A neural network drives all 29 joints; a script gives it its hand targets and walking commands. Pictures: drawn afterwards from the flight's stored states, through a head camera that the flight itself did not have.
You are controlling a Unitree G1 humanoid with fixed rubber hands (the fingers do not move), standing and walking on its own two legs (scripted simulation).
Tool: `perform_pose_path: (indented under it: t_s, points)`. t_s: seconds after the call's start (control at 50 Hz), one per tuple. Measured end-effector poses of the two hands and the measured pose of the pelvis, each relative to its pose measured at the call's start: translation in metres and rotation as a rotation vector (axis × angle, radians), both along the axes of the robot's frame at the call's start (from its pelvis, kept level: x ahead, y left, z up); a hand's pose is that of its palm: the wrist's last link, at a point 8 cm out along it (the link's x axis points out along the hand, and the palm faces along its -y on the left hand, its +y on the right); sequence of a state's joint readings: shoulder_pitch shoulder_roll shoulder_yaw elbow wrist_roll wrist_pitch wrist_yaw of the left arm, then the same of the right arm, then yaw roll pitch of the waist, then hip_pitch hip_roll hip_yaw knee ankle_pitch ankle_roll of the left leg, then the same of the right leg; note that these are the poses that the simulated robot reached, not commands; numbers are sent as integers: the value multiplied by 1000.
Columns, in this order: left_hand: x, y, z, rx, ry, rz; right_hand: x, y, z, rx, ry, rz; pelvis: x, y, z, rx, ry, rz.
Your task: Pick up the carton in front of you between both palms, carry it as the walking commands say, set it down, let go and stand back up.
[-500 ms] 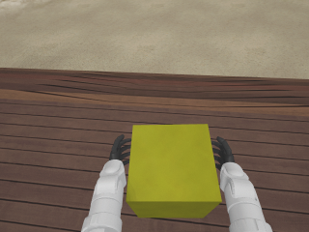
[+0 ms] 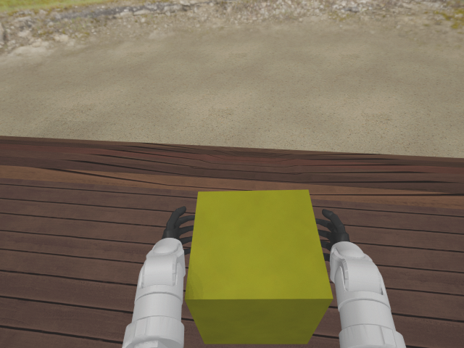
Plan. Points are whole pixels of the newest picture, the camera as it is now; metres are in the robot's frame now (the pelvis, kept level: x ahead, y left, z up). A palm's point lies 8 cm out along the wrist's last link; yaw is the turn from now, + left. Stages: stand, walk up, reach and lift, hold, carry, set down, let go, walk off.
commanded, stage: reach and lift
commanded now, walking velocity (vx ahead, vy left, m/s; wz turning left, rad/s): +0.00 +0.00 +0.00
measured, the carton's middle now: (254, 270) +0.30 +0.00 -0.05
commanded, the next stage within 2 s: hold in 0.76 s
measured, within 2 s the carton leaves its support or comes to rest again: neither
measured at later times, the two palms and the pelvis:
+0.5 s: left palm (172, 238) +0.31 +0.15 +0.04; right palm (339, 241) +0.31 -0.15 +0.04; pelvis +0.02 +0.00 +0.01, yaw +0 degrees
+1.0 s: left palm (167, 238) +0.30 +0.15 +0.06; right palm (341, 240) +0.29 -0.15 +0.06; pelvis +0.01 +0.00 +0.01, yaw +0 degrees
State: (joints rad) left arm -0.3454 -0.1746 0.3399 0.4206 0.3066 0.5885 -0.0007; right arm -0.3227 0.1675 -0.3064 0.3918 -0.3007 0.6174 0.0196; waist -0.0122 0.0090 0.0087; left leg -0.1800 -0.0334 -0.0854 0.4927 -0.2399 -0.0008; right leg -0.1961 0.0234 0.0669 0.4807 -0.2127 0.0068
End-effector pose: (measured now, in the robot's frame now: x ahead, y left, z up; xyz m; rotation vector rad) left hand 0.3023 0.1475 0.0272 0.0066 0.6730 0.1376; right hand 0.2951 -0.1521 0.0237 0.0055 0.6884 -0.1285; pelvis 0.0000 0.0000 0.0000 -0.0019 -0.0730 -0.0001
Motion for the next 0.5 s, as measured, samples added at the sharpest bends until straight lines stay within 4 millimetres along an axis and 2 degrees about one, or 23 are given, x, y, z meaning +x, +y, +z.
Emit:
perform_pose_path:
  t_s: [0.16,0.5]
  points:
    - [3,0,5,-3,-14,2,4,0,5,3,-14,-2,0,0,1,0,-5,-1]
    - [9,0,12,26,-8,-18,10,0,13,-26,-8,20,16,-1,7,-1,-12,-1]
